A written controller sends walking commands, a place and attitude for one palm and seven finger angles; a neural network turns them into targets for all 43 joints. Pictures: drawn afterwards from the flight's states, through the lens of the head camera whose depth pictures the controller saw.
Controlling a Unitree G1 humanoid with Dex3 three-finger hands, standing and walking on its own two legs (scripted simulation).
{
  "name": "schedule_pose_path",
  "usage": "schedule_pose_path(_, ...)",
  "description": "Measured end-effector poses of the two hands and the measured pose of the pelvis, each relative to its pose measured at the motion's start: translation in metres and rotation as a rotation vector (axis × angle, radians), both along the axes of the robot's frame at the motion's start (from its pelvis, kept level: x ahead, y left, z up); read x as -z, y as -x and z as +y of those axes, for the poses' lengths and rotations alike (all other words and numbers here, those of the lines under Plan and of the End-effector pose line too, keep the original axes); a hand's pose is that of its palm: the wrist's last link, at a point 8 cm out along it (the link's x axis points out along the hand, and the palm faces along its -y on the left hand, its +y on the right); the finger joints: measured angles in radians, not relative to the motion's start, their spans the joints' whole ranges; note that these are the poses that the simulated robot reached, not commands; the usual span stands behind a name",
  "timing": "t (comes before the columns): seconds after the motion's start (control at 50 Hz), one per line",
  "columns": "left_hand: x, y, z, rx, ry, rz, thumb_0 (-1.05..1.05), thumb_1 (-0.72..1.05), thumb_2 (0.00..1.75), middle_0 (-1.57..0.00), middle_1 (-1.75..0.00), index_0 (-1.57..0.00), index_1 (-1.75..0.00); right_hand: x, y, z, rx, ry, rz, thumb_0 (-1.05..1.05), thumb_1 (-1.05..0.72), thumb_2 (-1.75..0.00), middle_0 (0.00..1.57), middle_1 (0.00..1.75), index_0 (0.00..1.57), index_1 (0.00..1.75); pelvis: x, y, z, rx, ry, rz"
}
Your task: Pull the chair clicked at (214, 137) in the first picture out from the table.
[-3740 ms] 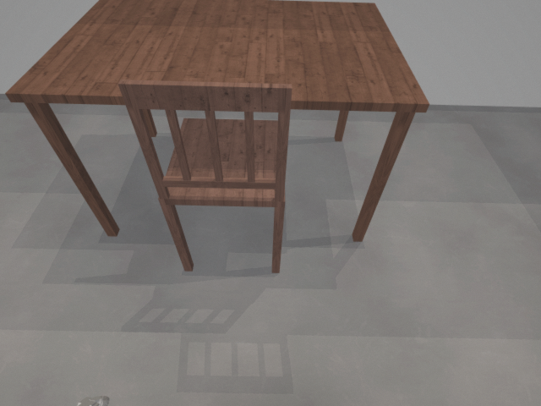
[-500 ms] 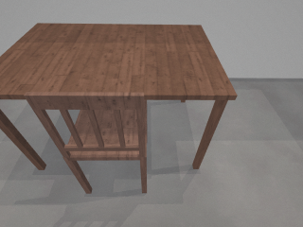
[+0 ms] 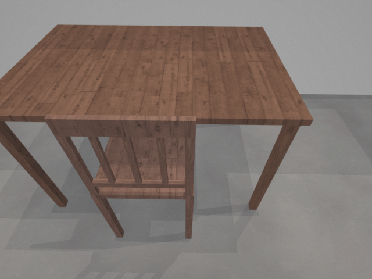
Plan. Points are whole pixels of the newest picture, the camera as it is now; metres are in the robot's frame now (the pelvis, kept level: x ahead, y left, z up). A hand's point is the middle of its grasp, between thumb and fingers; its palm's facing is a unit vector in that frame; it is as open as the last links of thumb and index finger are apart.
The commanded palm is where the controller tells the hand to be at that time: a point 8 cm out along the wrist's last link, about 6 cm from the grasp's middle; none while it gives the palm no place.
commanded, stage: look again from close up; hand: left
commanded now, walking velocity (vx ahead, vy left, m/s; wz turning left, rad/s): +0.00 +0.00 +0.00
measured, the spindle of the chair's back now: (133, 161) +0.47 +0.20 -0.10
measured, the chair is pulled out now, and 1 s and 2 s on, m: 0.00 0.00 0.00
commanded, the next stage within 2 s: raise the hand toward the chair's back in 0.56 s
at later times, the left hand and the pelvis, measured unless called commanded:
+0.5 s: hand out of the picture +0.02 +0.18 -0.17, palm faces -0.01 -0.98 -0.19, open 7.4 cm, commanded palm none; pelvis +0.02 +0.00 +0.01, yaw -1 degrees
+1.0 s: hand (124, 241) +0.21 +0.15 -0.03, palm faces +0.01 -1.00 -0.04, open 8.6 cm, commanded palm +0.15 +0.23 -0.06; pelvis -0.02 -0.04 -0.08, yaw -1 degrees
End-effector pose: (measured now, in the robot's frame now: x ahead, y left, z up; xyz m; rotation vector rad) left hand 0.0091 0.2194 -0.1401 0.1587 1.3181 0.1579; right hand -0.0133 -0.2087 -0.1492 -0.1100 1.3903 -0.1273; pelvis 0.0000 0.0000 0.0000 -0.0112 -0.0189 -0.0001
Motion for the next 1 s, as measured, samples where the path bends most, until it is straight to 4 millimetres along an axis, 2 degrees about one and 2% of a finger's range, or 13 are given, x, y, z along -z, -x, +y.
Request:
schedule_pose_path(0.18, -0.002, -0.007, 0.012, 0.016, -0.006, 0.029, 0.01, 0.91, 0.90, -0.19, -0.30, -0.20, -0.30, -0.011, -0.038, -0.015, -0.012, 0.049, -0.071, 0.02, -0.93, -0.90, 0.20, 0.30, 0.20, 0.30, -0.004, -0.011, 0.005, 0.014, -0.011, 0.003)
schedule_pose_path(0.32, 0.000, -0.008, 0.011, 0.021, 0.006, 0.055, 0.01, 0.91, 0.90, -0.20, -0.30, -0.20, -0.30, -0.016, -0.057, -0.018, -0.022, 0.062, -0.087, 0.01, -0.92, -0.90, 0.20, 0.30, 0.20, 0.30, -0.005, -0.018, 0.005, 0.020, -0.011, 0.002)
schedule_pose_path(0.46, 0.002, -0.010, 0.008, 0.020, 0.015, 0.067, 0.01, 0.91, 0.90, -0.20, -0.30, -0.20, -0.30, -0.016, -0.062, -0.018, -0.025, 0.064, -0.076, 0.01, -0.92, -0.90, 0.20, 0.30, 0.20, 0.30, -0.006, -0.022, 0.004, 0.020, -0.012, 0.002)
schedule_pose_path(0.68, 0.001, -0.015, 0.005, 0.030, 0.014, 0.071, 0.01, 0.91, 0.90, -0.20, -0.30, -0.20, -0.30, -0.015, -0.053, -0.019, -0.016, 0.057, -0.039, 0.01, -0.92, -0.90, 0.20, 0.30, 0.20, 0.30, -0.006, -0.026, 0.001, 0.022, -0.017, -0.001)
schedule_pose_path(0.7, -0.005, -0.025, 0.007, -0.013, 0.015, 0.023, 0.01, 0.91, 0.90, -0.20, -0.30, -0.20, -0.30, -0.017, -0.055, -0.020, -0.012, 0.061, -0.070, 0.01, -0.92, -0.90, 0.20, 0.30, 0.20, 0.30, -0.006, -0.025, 0.000, 0.016, -0.019, 0.005)
schedule_pose_path(0.72, -0.018, -0.045, 0.010, -0.037, 0.000, -0.094, 0.01, 0.91, 0.90, -0.20, -0.30, -0.20, -0.30, -0.020, -0.059, -0.021, -0.013, 0.072, -0.134, 0.01, -0.92, -0.90, 0.20, 0.30, 0.20, 0.30, -0.005, -0.024, -0.001, 0.018, -0.026, 0.011)
schedule_pose_path(0.82, -0.097, -0.150, 0.007, -0.025, -0.058, -0.708, 0.02, 0.87, 0.88, -0.19, -0.30, -0.19, -0.29, -0.033, -0.095, -0.038, -0.026, 0.106, -0.459, 0.01, -0.91, -0.90, 0.20, 0.30, 0.20, 0.30, 0.007, -0.011, -0.011, -0.011, -0.037, 0.079)
schedule_pose_path(0.86, -0.123, -0.181, 0.002, 0.007, -0.034, -0.951, 0.02, 0.84, 0.87, -0.19, -0.29, -0.19, -0.29, -0.035, -0.112, -0.049, -0.051, 0.118, -0.560, 0.01, -0.91, -0.90, 0.21, 0.30, 0.20, 0.30, 0.017, -0.005, -0.016, -0.009, -0.029, 0.133)
schedule_pose_path(0.88, -0.132, -0.191, -0.001, 0.024, -0.009, -1.063, 0.01, 0.83, 0.86, -0.18, -0.29, -0.19, -0.28, -0.035, -0.122, -0.055, -0.061, 0.124, -0.607, 0.01, -0.91, -0.90, 0.21, 0.30, 0.20, 0.30, 0.024, -0.002, -0.019, -0.003, -0.028, 0.156)
schedule_pose_path(0.92, -0.138, -0.198, -0.008, 0.070, 0.052, -1.249, 0.01, 0.79, 0.84, -0.18, -0.28, -0.18, -0.28, -0.034, -0.141, -0.067, -0.085, 0.136, -0.698, 0.01, -0.91, -0.90, 0.21, 0.30, 0.20, 0.30, 0.041, 0.004, -0.026, 0.009, -0.029, 0.200)
schedule_pose_path(0.96, -0.131, -0.192, -0.014, 0.140, 0.094, -1.363, 0.01, 0.75, 0.83, -0.18, -0.28, -0.18, -0.27, -0.031, -0.161, -0.079, -0.116, 0.150, -0.784, 0.01, -0.91, -0.90, 0.21, 0.30, 0.20, 0.30, 0.061, 0.010, -0.033, 0.016, -0.030, 0.234)
schedule_pose_path(1.0, -0.113, -0.178, -0.017, 0.182, 0.116, -1.360, 0.01, 0.71, 0.81, -0.17, -0.27, -0.18, -0.26, -0.026, -0.179, -0.088, -0.138, 0.160, -0.852, 0.01, -0.91, -0.90, 0.20, 0.30, 0.20, 0.30, 0.079, 0.015, -0.038, 0.015, -0.031, 0.252)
